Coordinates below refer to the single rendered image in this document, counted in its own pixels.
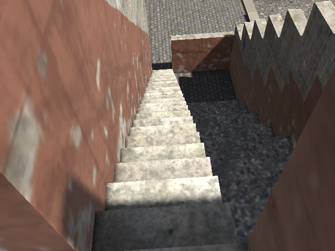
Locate stairs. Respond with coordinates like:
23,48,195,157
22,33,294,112
92,69,237,251

